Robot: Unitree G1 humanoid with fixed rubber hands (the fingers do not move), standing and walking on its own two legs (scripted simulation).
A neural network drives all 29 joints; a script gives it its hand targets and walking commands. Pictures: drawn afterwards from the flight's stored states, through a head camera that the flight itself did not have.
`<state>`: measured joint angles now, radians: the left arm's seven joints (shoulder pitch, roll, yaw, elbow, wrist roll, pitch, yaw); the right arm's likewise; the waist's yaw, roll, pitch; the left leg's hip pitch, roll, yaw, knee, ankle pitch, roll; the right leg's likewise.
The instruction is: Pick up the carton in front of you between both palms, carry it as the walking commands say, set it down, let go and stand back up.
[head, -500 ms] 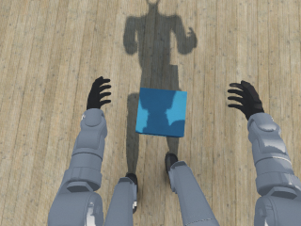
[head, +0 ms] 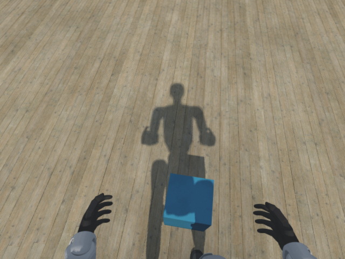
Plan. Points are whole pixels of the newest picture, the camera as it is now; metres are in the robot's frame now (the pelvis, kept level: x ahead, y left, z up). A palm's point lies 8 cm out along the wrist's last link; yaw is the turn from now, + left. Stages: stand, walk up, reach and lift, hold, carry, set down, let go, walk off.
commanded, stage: let go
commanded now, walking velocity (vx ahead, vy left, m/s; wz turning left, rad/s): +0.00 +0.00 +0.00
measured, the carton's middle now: (187, 203) +0.37 -0.08 -0.64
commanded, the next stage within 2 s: stand in 0.58 s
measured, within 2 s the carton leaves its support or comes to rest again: neither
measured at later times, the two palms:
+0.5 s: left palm (63, 246) +0.18 +0.25 -0.06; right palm (279, 232) +0.18 -0.22 -0.06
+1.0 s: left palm out of the picture +0.13 +0.29 -0.08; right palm (304, 246) +0.15 -0.29 -0.10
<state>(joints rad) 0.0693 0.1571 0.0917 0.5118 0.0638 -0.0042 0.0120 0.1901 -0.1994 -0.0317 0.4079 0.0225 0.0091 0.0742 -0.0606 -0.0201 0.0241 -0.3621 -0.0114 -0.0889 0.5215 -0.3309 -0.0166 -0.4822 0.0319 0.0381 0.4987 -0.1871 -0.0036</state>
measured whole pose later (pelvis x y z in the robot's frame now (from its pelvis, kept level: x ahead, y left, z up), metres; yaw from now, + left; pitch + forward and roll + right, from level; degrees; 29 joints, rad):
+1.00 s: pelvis +0.02 +0.00 +0.00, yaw +2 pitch +0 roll +0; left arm 0.17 0.32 0.05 0.79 0.04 0.00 0.02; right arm 0.23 -0.36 -0.03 0.70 -0.04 0.01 -0.02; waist 0.00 0.06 0.02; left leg -0.12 -0.01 -0.10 0.50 -0.38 -0.02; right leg -0.25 0.03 0.01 0.53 -0.27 -0.01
